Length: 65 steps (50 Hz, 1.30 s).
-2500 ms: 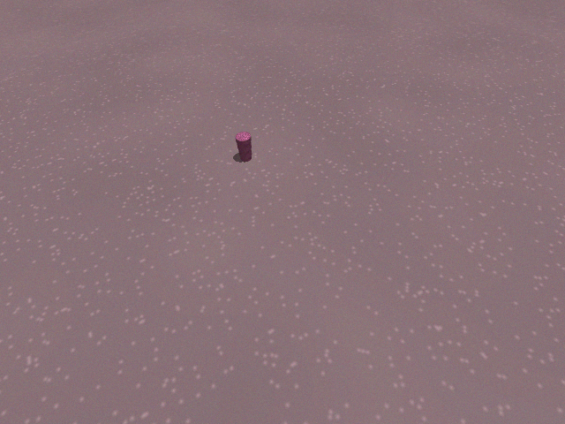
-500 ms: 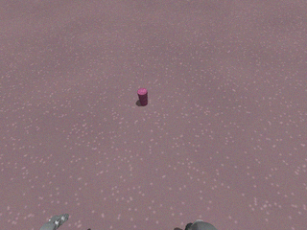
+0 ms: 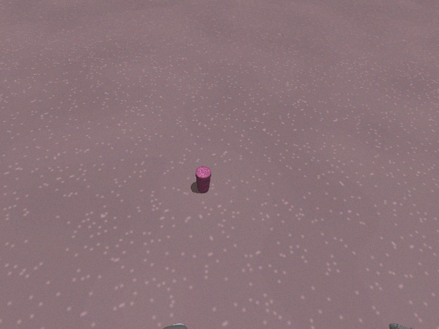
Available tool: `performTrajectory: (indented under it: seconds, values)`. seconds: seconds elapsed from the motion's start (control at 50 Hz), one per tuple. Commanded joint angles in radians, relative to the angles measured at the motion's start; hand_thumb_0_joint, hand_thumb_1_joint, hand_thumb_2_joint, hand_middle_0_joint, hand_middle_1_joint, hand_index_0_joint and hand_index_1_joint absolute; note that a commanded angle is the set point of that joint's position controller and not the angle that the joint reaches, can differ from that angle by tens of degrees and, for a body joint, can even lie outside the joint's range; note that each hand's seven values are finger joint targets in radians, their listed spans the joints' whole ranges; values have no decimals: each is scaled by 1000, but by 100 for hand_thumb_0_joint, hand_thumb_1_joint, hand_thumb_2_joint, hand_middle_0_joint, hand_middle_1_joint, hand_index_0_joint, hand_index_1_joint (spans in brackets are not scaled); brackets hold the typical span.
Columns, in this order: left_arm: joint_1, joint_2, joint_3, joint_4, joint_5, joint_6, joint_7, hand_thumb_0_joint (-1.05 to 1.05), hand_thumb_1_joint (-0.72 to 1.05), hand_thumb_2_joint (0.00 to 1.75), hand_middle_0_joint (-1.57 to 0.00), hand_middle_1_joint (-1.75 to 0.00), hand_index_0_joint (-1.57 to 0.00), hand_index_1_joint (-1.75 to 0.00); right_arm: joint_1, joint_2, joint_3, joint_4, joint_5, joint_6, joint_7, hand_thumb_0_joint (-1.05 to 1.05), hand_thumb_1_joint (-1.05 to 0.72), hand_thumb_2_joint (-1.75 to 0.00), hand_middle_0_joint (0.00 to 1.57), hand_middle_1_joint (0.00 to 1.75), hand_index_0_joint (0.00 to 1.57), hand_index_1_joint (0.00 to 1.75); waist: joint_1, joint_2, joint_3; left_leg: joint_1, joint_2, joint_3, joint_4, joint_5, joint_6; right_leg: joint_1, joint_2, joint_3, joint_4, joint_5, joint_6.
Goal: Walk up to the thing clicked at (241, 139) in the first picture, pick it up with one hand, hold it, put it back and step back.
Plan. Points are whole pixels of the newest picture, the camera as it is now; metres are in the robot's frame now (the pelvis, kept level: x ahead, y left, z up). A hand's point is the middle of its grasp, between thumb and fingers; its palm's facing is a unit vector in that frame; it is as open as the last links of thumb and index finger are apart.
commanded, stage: walk up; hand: left
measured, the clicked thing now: (203, 180) +0.94 +0.10 -0.68
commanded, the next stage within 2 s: none
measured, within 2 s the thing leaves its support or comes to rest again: neither
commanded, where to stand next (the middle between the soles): +0.61 -0.05 m, yaw +2 degrees
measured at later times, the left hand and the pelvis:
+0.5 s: hand (138, 252) +0.29 +0.20 -0.09, palm faces -0.02 -0.91 -0.41, open 7.4 cm; pelvis +0.20 -0.07 +0.02, yaw -1 degrees
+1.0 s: hand (141, 219) +0.40 +0.22 -0.14, palm faces -0.03 -0.95 -0.32, open 7.4 cm; pelvis +0.36 -0.04 +0.02, yaw +1 degrees
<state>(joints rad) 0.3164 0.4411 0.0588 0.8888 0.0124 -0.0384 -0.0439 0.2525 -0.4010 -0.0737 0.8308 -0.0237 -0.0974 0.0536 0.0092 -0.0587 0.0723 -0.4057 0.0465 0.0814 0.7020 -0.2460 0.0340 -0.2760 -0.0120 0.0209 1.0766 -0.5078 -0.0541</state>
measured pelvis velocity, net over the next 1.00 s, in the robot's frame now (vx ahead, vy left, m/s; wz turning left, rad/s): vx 0.36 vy -0.04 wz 0.02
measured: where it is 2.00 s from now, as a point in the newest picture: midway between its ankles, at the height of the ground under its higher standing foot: (235, 265)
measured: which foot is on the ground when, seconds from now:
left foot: down 0.00-0.40, up 0.42-0.82, down 0.84-1.00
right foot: up 0.00-0.34, down 0.36-0.86, up 0.88-1.00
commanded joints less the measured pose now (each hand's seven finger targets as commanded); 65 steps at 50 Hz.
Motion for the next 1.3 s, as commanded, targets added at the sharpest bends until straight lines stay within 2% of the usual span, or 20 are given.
performTrajectory:
  seconds: [0.0, 0.06, 0.14, 0.22, 0.32, 0.34, 0.38, 0.4, 0.5, 0.68, 0.74, 0.8, 0.82, 0.84, 0.86, 0.88, 0.98, 1.2, 1.26, 1.28]
  values:
    - [25, 213, 50, -64, -13, -34, 9, 0, 90, 90, -20, -30, -20, -30, 64, -275, -65, -62, 23, -20, -31, 0, -90, -90, 20, 30, 20, 30, -21, 136, 13, 213, 274, -434, -482, -174, 132, -329, -59, 125, 89, 149, 4]
    - [73, 186, 49, -46, -14, -22, -12, 0, 90, 90, -20, -30, -20, -30, 56, -265, -58, -60, 25, -28, -27, 0, -90, -90, 20, 30, 20, 30, 3, 209, -30, 167, 213, -241, -461, -23, 140, -223, -77, 35, -20, 197, 35]
    - [-27, 175, 47, -87, 2, -18, -33, 0, 90, 90, -20, -30, -20, -30, 82, -286, -66, -66, 18, -27, -24, 0, -90, -90, 20, 30, 20, 30, -35, 220, -9, 212, 226, -205, -486, -100, 196, -268, -106, -3, -231, 243, 63]
    - [-111, 157, 49, -106, 4, -27, -41, 0, 90, 90, -20, -30, -20, -30, 107, -299, -67, -57, 19, -21, -20, 0, -90, -90, 20, 30, 20, 30, -54, 213, -4, 227, 206, -163, -448, -80, 173, -215, -95, -30, -409, 336, 46]
    - [10, 169, 64, -42, 4, -49, -24, 0, 90, 90, -20, -30, -20, -30, 70, -262, -54, -74, 22, 1, -24, 0, -90, -90, 20, 30, 20, 30, 29, 113, -76, 147, 180, -95, -188, 120, 121, 111, -27, -93, -557, 346, 21]
    - [103, 206, 84, -13, 4, -60, -13, 0, 90, 90, -20, -30, -20, -30, 106, -209, -35, -73, 19, 3, -24, 0, -90, -90, 20, 30, 20, 30, 71, -23, -149, 96, 117, -50, 46, 141, 91, 271, -30, -46, -602, 291, 6]
    - [166, 328, 109, -33, 2, -72, 7, 0, 90, 90, -20, -30, -20, -30, 156, -151, -5, -83, 30, 10, -26, 0, -90, -90, 20, 30, 20, 30, 85, -245, -138, -259, -81, -32, 430, -258, 0, 407, -390, 575, -838, 67, -118]
    - [120, 350, 108, -44, -8, -66, 7, 0, 90, 90, -20, -30, -20, -30, 113, -240, -28, -66, 18, 19, -40, 0, -90, -90, 20, 30, 20, 30, 87, -172, -95, -266, -25, -100, 488, -289, 1, 330, -439, 643, -827, 80, -206]
    - [-7, 220, 66, -77, -21, -66, 20, 0, 90, 90, -20, -30, -20, -30, 149, -201, -29, 6, 36, 34, -20, 0, -90, -90, 20, 30, 20, 30, -8, -129, 4, -122, 23, -138, 367, -54, -7, 84, -217, 141, -803, 451, -110]
    - [55, 220, 74, -125, -2, -71, 20, 0, 90, 90, -20, -30, -20, -30, -43, -163, -33, -63, 7, 30, 10, 0, -90, -90, 20, 30, 20, 30, 54, -72, 4, -119, 41, -85, -26, 81, -35, 166, -250, 36, -767, 510, -151]
    - [26, 231, 71, -139, -6, -66, 22, 0, 90, 90, -20, -30, -20, -30, -38, -168, -39, -64, 7, 20, 13, 0, -90, -90, 20, 30, 20, 30, 32, -52, -32, 19, 31, -56, -97, 93, -10, 127, -270, 35, -710, 525, -145]
    - [9, 211, 54, -150, -7, -57, 24, 0, 90, 90, -20, -30, -20, -30, 113, -206, -61, -12, 2, 11, 4, 0, -90, -90, 20, 30, 20, 30, -62, 73, -95, 322, -30, -19, -177, 83, 26, -6, -199, -29, -468, 516, -94]
    - [53, 160, 33, -152, -11, -53, 24, 0, 90, 90, -20, -30, -20, -30, 219, -258, -80, 8, -10, 5, -7, 0, -90, -90, 20, 30, 20, 30, -105, 229, -162, 466, 29, -130, -246, -44, 69, -95, -126, -80, -209, 484, -58]
    - [109, 70, 11, -156, -17, -49, 20, 0, 90, 90, -20, -30, -20, -30, 227, -328, -94, -17, -16, 1, -19, 0, -90, -90, 20, 30, 20, 30, -80, 432, -180, 565, 262, -520, -323, -144, 134, -318, -5, -93, 0, 15, 2]
    - [121, 170, 38, -132, -15, -34, 33, 0, 90, 90, -20, -30, -20, -30, 205, -350, -97, -44, 14, 0, -22, 0, -90, -90, 20, 30, 20, 30, -82, 279, -174, 534, 372, -756, -430, -252, 222, -374, 26, -26, 88, -61, -2]
    - [82, 219, 45, -113, -6, -27, 39, 0, 90, 90, -20, -30, -20, -30, 174, -342, -101, -41, 32, 5, -21, 0, -90, -90, 20, 30, 20, 30, -74, 229, -103, 441, 390, -755, -449, -285, 258, -386, -24, 25, 149, -45, -8]
    - [119, 179, 42, -58, -12, -17, 13, 0, 90, 90, -20, -30, -20, -30, 72, -242, -52, -62, 30, -7, -30, 0, -90, -90, 20, 30, 20, 30, -5, 178, 3, 160, 192, -268, -449, 24, 139, -211, -72, 39, -6, 178, 21]
    - [21, 162, 52, -52, 0, -41, 1, 0, 90, 90, -20, -30, -20, -30, 37, -274, -58, -95, 14, 24, -9, 0, -90, -90, 20, 30, 20, 30, -15, 214, 43, 54, 194, -216, -434, -214, 185, -74, -65, -58, -418, 270, 51]
    - [140, 170, 59, -5, 6, -65, 25, 0, 90, 90, -20, -30, -20, -30, 30, -199, -30, -107, 20, 41, -13, 0, -90, -90, 20, 30, 20, 30, 55, 43, -76, 35, 113, -123, -127, -32, 116, 193, -17, -56, -601, 334, 40]
    - [173, 215, 72, -5, 13, -76, 37, 0, 90, 90, -20, -30, -20, -30, 90, -131, -5, -104, 26, 40, -16, 0, -90, -90, 20, 30, 20, 30, 65, -131, -129, -12, 33, -45, 99, -71, 71, 270, -125, 107, -725, 244, 10]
